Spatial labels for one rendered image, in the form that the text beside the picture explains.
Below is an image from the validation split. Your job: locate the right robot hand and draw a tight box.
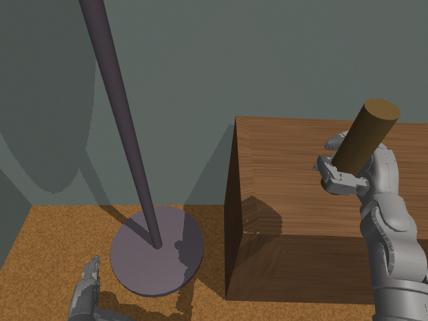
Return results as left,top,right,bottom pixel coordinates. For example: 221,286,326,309
313,130,399,204

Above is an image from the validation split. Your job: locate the can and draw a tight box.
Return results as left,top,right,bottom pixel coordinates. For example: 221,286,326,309
321,98,401,195

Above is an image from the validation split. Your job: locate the coat stand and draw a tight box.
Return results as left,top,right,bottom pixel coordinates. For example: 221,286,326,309
79,0,204,298

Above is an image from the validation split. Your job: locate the right robot arm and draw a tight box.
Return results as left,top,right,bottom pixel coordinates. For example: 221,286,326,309
360,193,428,321

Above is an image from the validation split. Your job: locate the left robot hand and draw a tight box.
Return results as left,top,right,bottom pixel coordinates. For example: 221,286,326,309
68,255,137,321

